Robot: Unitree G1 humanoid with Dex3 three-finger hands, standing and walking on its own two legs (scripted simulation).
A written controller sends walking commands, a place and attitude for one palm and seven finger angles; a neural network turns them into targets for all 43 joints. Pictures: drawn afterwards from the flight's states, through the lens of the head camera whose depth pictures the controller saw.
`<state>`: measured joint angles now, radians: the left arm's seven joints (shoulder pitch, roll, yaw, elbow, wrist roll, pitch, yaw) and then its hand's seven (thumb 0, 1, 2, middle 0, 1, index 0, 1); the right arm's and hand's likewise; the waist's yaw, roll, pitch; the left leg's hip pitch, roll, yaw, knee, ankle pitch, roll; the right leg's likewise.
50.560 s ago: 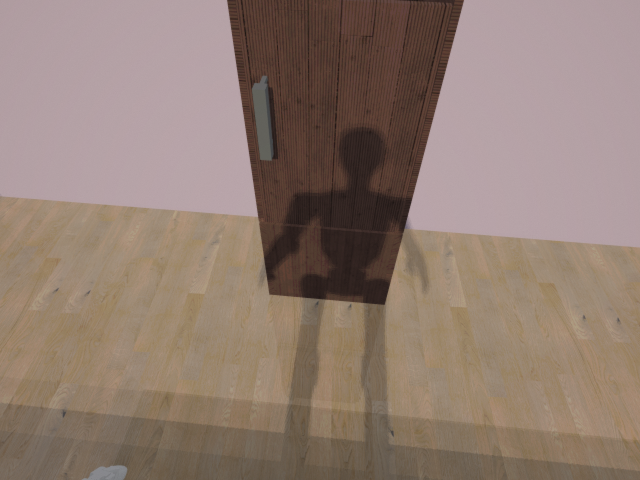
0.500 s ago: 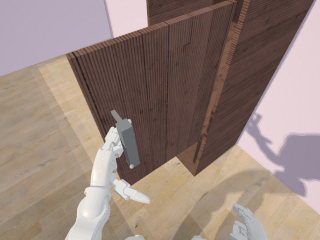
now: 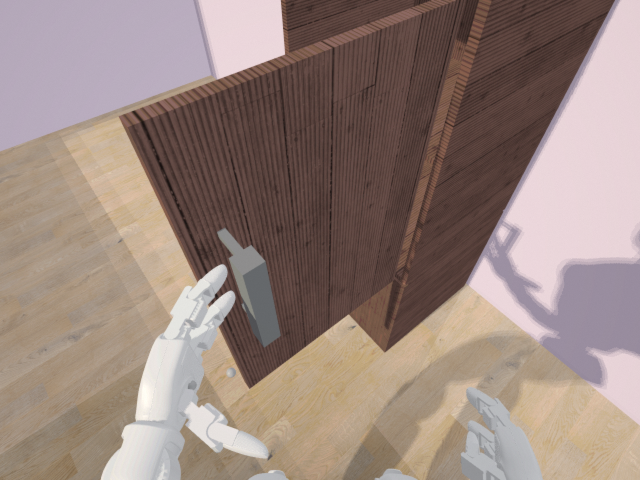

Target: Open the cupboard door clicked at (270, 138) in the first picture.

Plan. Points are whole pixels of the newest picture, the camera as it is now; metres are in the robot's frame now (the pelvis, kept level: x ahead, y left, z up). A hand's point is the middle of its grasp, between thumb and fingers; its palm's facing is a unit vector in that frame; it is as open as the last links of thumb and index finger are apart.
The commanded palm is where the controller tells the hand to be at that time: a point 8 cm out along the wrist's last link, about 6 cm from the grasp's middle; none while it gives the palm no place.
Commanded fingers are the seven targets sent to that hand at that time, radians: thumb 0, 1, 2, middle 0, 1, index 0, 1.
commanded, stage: slide the hand sideways off the handle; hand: left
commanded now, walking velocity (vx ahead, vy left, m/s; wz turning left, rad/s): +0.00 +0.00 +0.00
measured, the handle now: (248, 289) +0.33 +0.11 +0.07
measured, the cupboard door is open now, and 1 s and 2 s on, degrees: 90 90 90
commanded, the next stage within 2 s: draw the hand back to the body in 0.54 s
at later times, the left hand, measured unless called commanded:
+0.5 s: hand (172, 398) +0.20 +0.17 +0.07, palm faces -0.02 -1.00 -0.06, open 16.2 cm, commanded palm +0.17 +0.23 +0.07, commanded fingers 0.00 -0.50 0.30 -0.15 -0.30 -0.15 -0.30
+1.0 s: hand (131, 384) +0.20 +0.19 +0.10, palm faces -0.02 -1.00 -0.07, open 16.3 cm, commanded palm +0.17 +0.26 +0.12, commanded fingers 0.00 -0.50 0.30 -0.15 -0.30 -0.15 -0.30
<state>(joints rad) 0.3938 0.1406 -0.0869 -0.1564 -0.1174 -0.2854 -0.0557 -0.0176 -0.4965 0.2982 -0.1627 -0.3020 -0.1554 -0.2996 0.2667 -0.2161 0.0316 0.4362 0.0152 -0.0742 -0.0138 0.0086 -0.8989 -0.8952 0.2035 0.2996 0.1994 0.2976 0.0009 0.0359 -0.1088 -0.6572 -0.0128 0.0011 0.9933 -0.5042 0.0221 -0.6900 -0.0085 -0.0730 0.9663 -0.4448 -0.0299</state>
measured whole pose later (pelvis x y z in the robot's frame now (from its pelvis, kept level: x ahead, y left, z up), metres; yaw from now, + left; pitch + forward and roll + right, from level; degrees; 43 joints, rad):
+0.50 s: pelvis +0.01 -0.01 -0.01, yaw +1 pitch +11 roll -1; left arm 0.55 0.23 0.13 -0.20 -0.26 -0.31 -0.24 -0.02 -0.49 0.30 -0.16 -0.30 -0.17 -0.30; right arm 0.27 -0.23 0.01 0.45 0.03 -0.09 -0.06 0.01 -0.90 -0.90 0.20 0.30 0.20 0.30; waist 0.00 0.03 -0.14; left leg -0.70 0.00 -0.03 1.04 -0.54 0.01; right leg -0.72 0.01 -0.10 0.99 -0.47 -0.04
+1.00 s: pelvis +0.01 +0.01 +0.01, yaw +0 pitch +8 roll -2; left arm 0.54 0.27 0.17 -0.29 -0.30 -0.17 -0.25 -0.02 -0.50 0.30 -0.16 -0.30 -0.15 -0.30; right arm 0.28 -0.22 0.05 0.45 0.06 -0.14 -0.07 0.01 -0.90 -0.90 0.20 0.30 0.20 0.30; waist 0.01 0.05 -0.13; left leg -0.59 -0.01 -0.02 0.96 -0.50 0.03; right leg -0.60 0.00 -0.09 0.89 -0.42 -0.02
